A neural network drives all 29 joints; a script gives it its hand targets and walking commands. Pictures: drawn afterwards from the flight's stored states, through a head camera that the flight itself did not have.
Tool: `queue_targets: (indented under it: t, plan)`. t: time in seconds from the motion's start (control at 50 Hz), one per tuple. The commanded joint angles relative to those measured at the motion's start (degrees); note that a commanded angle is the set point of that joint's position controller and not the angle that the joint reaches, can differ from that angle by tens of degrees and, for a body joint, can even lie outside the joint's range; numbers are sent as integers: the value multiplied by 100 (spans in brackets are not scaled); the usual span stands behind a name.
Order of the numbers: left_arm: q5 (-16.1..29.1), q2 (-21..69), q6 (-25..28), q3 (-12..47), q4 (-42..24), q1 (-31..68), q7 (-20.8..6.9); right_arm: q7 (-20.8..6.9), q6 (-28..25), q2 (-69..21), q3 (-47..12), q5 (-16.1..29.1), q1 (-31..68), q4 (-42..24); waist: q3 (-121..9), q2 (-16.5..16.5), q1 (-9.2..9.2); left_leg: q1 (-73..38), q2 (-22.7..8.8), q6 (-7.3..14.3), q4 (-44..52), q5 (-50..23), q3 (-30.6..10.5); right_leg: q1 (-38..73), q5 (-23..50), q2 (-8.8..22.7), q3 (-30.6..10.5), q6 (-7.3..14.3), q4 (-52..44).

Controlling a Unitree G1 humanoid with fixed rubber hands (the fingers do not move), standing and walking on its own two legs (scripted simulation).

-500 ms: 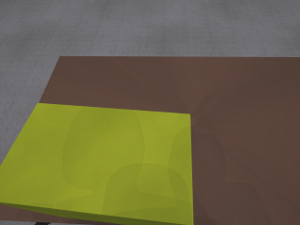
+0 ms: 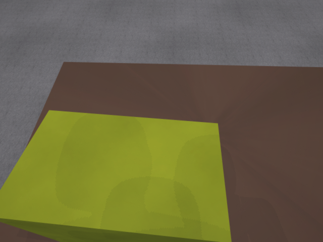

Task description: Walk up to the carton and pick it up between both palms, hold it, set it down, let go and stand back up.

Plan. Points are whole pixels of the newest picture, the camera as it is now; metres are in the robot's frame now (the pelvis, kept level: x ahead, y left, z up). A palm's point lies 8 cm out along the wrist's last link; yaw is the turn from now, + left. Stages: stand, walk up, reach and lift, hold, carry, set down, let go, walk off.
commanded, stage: stand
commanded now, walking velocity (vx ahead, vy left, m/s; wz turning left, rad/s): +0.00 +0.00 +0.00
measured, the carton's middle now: (130, 190) +0.20 +0.06 +0.09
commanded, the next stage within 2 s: none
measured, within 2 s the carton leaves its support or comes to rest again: rests again in 0.84 s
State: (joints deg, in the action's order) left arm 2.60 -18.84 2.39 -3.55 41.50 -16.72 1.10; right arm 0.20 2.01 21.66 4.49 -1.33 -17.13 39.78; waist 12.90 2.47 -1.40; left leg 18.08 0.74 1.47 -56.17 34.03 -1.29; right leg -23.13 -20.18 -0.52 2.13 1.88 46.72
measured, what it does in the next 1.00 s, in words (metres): steps on the spot: right foot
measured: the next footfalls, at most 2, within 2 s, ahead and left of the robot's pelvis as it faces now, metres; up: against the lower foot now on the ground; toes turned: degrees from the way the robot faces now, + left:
right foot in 0.34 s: +0.07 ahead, -0.12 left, +0.00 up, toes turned -2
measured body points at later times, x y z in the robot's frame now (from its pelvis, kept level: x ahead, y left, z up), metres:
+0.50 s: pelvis +0.00 +0.01 +0.01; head +0.06 +0.01 +0.46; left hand +0.08 +0.31 -0.11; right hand +0.06 -0.29 -0.10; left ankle -0.01 +0.11 -0.70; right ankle +0.03 -0.12 -0.70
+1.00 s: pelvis +0.00 +0.00 +0.02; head +0.04 +0.00 +0.46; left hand +0.08 +0.31 -0.11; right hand +0.06 -0.30 -0.10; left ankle -0.01 +0.11 -0.70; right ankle +0.03 -0.12 -0.70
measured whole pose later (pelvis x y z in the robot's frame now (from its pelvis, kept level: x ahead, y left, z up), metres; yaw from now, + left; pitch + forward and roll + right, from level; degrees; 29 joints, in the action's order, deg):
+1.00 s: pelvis +0.00 +0.00 +0.02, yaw +0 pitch -3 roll -1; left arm 2.6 -20.6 1.4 -3.5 49.9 -12.8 0.1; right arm -0.8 -0.8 18.4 4.5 -1.3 -16.5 44.3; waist 8.8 0.1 -1.4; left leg 15.4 0.8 1.4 -41.7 23.3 -0.8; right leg -18.3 -19.1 0.7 2.1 0.3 40.4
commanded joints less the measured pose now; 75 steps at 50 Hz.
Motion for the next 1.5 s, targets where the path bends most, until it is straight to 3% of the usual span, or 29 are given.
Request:
queue_targets:
  t: [0.0, 0.02, 0.04, 0.06, 0.1, 0.14, 0.18, 0.22, 0.24, 0.28, 0.32, 0.34, 0.36, 0.4, 0.44, 0.48, 0.5, 0.52, 0.54, 0.62, 0.64, 0.66, 0.68, 0.76, 0.96, 1.02, 1.1, 1.12, 1.48]
  plan:
    - [-513, -1851, 139, -482, -412, 688, 31, -44, -281, 1022, 268, 3, -1049, 321, -1122, -882, -253, -544, -286, 174, 1725, -277, -311, -258, -1237, 1438, -2306, 874, -1988]
    - [-482, -1648, 121, -413, -494, 1040, 37, -50, -355, 1165, 370, 6, -1170, 429, -1039, -511, -428, -1024, -362, 238, 2245, -730, -389, -794, -1115, 1080, -1738, 543, -1613]
    - [-446, -1373, 71, -366, -423, 767, 19, -43, -393, 1482, 434, -56, -1353, 533, -1074, 441, -430, -861, -1130, 529, 3517, 589, -1864, -998, -1231, 513, -1095, 194, -432]
    - [-510, -1296, 77, -336, -414, 897, -8, -45, -473, 1705, 412, -101, -790, 296, -581, 423, -204, -476, -1752, 647, 4073, 221, -3160, -1246, -672, 14, -392, -54, 314]
    - [-392, -1588, 11, -454, -265, 559, -9, 64, -536, 1962, 468, -118, -84, 47, -808, -156, 31, -362, -1891, 621, 3966, -946, -3428, -960, -688, 116, -1005, -105, 867]
    - [-380, -1362, -2, -400, -166, 491, -85, 90, -586, 1596, 370, -92, -62, 81, -809, -65, 162, -783, -1610, 473, 3757, -1696, -2642, -953, -467, 307, -824, -83, 650]
    - [-349, -1427, 17, -422, -97, 320, -117, 120, -646, 1618, 437, -47, -353, 154, -1214, 297, -38, -1550, -1522, 554, 3061, -4253, -2095, -907, -519, 203, -511, -107, 121]
    - [-316, -1170, 57, -306, -272, 733, -125, 131, -563, 1305, 392, 5, -419, 156, -1444, 689, -211, -1828, -1346, 574, 2708, -5424, -1528, -676, -442, 230, -444, -61, -362]
    - [-285, -1077, 138, -299, -336, 891, -86, 185, -519, 1392, 384, 15, -451, 117, -1583, 750, -336, -2060, -1254, 574, 2523, -5475, -1344, -552, -226, 226, -306, -54, -871]
    - [-271, -1138, 281, -256, -140, 607, -83, 183, -433, 1406, 414, 33, 57, 34, -1981, 208, -3, -1363, -1004, 634, 2025, -4958, -966, 777, 427, 146, -248, 108, -1812]
    - [-369, -1631, 284, -389, -2, 16, -7, 113, -489, 1019, 300, 206, 182, -89, -2612, -766, 269, -109, -416, 261, 953, -4007, -454, 2419, 2845, 1143, -1542, 740, -1629]
    - [-411, -1768, 264, -358, -15, 233, 22, 105, -462, 977, 239, 151, 394, -109, -2325, -816, 310, 217, -175, 123, 734, -1904, -46, 2240, 3002, 1728, -2110, 1220, -1729]
    - [-447, -1929, 270, -344, 108, 129, 24, 92, -446, 889, 228, 85, 287, -74, -1825, -659, 221, 264, -143, 169, 973, -433, -160, 1629, 2655, 1994, -2387, 1400, -1840]
    - [-453, -1601, 235, -279, 147, 844, -3, 55, -389, 1075, 260, 57, -246, 306, -1283, -925, 25, 6, -215, 263, 1302, 25, -310, 647, 1333, 1918, -2257, 1212, -1994]
    - [-446, -1643, 168, -228, 146, 1023, -24, -51, -461, 1042, 289, 31, -480, 425, -1420, -693, -199, -637, -593, 389, 2714, -904, -658, 275, 333, 919, -1150, 519, -1422]
    - [-391, -1427, 128, -241, 209, 664, -28, -46, -594, 1509, 400, -36, 131, 317, -1193, 310, 135, -268, -1514, 949, 3558, -1436, -2212, 253, 121, 216, -442, 105, -509]
    - [-368, -1479, 113, -285, 250, 568, -64, -44, -598, 1659, 403, -19, 335, 202, -1274, 138, 257, -181, -1489, 1067, 3475, -1543, -2250, 516, -229, 151, -524, 13, -550]
    - [-332, -1412, 127, -288, 318, 432, -85, -30, -618, 1577, 337, 27, 412, 278, -1301, 373, 234, -149, -1530, 1041, 3339, -1976, -1985, 622, -175, 162, -440, 57, -687]
    - [-311, -1374, 113, -215, 370, 361, -112, 6, -627, 1446, 295, 42, 608, 259, -1101, 123, 278, 41, -1493, 1071, 3156, -2370, -1919, 800, 14, 174, -441, 91, -818]
    - [-333, -1592, 245, -225, 423, 600, -113, 39, -507, 1075, 193, 104, 233, 388, -1749, -351, 60, -39, -627, 359, 2346, -2056, -758, 1463, 1667, 888, -1332, 539, -1466]
    - [-310, -1522, 242, -205, 309, 841, -101, -6, -526, 1009, 164, 55, 261, 356, -1693, -523, 20, -98, -584, 366, 2451, -1852, -766, 1234, 1377, 819, -1319, 462, -1448]
    - [-337, -1502, 205, -160, 351, 1006, -83, 17, -552, 1053, 179, 56, 109, 439, -1535, -135, -109, -240, -708, 365, 2613, -2170, -869, 1049, 1495, 781, -1221, 421, -1315]
    - [-313, -1335, 195, -141, 302, 873, -101, 21, -538, 1150, 180, 56, 393, 357, -1846, -219, 142, -489, -743, 479, 2679, -2230, -933, 1075, 1392, 691, -946, 399, -1307]
    - [-315, -1418, 182, -161, 391, 959, -79, 9, -564, 1124, 169, 97, 319, 403, -1833, -224, 136, -460, -861, 513, 2593, -2981, -1040, 1312, 1946, 685, -954, 349, -1250]
    - [-301, -1337, 176, -100, 688, 893, -99, -12, -542, 1067, 112, 64, 452, 585, -1801, -227, 158, -278, -846, 486, 2817, -1855, -1038, 1233, 1153, 647, -986, 359, -1519]
    - [-339, -1387, 158, -87, 710, 1017, -77, 49, -477, 1051, 128, 38, 277, 709, -1513, -383, -7, -371, -824, 424, 2846, -2109, -1007, 1052, 1413, 686, -1092, 345, -1570]
    - [-305, -1460, 187, -86, 788, 920, -96, 14, -493, 1072, 119, 101, 555, 610, -1766, -50, 115, -437, -666, 367, 2765, -2105, -827, 1165, 1218, 762, -1125, 372, -1688]
    - [-313, -1389, 143, -81, 785, 1069, -99, -14, -521, 1194, 163, 76, 619, 599, -1562, -482, 124, -154, -792, 424, 2870, -2031, -1035, 1240, 1410, 647, -981, 313, -1591]
    - [-351, -1309, 155, -85, 952, 1195, -78, -6, -524, 1015, 80, 71, 646, 881, -1370, -427, 98, -237, -675, 300, 2974, -2043, -769, 1201, 1264, 775, -1144, 307, -2027]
